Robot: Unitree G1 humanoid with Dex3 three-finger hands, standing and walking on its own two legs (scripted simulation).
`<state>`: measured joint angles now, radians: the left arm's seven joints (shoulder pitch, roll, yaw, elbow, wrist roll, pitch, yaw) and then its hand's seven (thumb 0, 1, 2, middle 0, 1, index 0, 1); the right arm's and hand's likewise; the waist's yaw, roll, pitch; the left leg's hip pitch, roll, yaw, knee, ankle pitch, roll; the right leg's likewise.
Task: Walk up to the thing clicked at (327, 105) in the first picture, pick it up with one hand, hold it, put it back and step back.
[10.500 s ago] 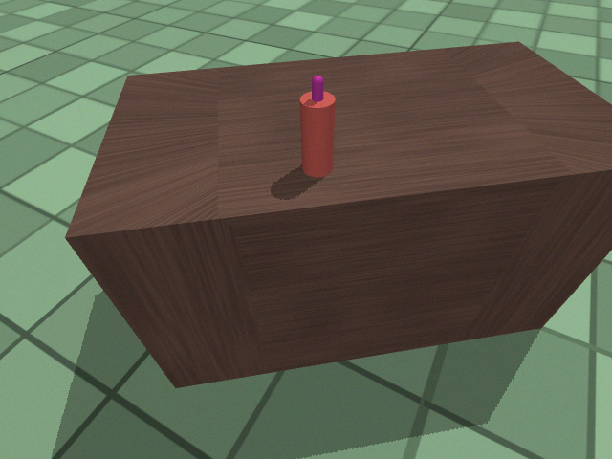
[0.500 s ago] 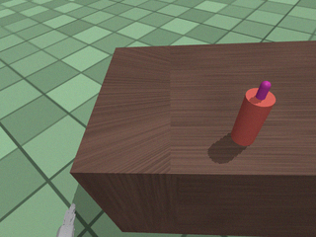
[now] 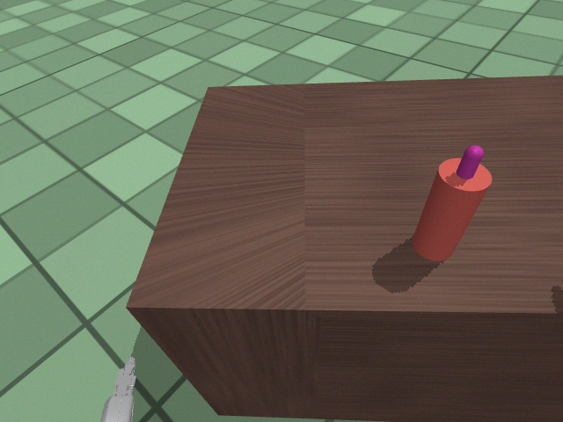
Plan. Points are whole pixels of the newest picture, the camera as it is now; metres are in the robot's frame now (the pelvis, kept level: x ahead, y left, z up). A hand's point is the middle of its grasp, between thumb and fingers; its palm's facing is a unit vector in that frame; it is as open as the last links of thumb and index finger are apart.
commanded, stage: approach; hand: right
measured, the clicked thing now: (451, 203) +0.43 -0.22 +0.09
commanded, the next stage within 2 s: close in in 0.40 s
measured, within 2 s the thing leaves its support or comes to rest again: neither
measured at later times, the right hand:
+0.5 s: hand (524, 231) +0.39 -0.31 +0.07, palm faces +0.13 +0.99 +0.09, open 17.6 cm
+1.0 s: hand (469, 231) +0.41 -0.25 +0.05, palm faces +0.18 +0.98 +0.04, open 17.6 cm
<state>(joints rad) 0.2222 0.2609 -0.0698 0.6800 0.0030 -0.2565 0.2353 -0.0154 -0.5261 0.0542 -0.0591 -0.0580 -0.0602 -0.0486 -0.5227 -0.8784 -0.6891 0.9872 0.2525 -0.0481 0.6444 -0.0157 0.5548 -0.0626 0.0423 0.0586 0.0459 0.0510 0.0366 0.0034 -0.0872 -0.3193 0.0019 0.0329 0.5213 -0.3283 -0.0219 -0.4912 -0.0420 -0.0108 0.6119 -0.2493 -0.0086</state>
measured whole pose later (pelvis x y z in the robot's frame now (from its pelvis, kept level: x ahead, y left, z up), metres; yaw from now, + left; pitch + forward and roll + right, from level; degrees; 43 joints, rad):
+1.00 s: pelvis -0.02 +0.00 -0.03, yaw +2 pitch +11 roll +3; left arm 0.30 0.22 0.04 0.44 0.01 -0.12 0.05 -0.01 -0.52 0.04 -0.07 -0.06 -0.07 -0.05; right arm -0.54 -0.45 -0.45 0.89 0.19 -0.29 0.22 -0.02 0.56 -0.06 0.03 0.06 0.03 0.05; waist 0.08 0.00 -0.09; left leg -0.56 -0.02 0.01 0.78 -0.42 -0.02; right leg -0.70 -0.07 -0.03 0.83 -0.33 -0.01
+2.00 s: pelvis -0.01 +0.01 -0.03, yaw +2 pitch +11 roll +2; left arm 0.33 0.23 0.05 0.28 -0.01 -0.09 0.01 -0.02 -0.53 0.06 -0.05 -0.05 -0.05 -0.04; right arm -0.58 -0.41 -0.43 0.92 0.13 -0.29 0.10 -0.01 0.23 -0.43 0.89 0.67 0.92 0.67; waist 0.10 0.03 -0.11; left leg -0.56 -0.01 0.00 0.80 -0.44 -0.02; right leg -0.69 -0.07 -0.03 0.83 -0.34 0.00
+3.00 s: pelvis -0.02 +0.01 -0.01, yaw +2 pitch +8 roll +1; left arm 0.32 0.23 0.05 0.41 -0.03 -0.08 0.04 -0.01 -0.52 0.04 -0.06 -0.06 -0.06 -0.05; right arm -0.64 -0.41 -0.37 0.83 0.15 -0.16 0.08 0.00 0.31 -0.99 0.72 1.06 0.76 1.07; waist 0.07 0.00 -0.06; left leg -0.43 -0.01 -0.01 0.67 -0.37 -0.02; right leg -0.56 -0.06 -0.05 0.70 -0.27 0.00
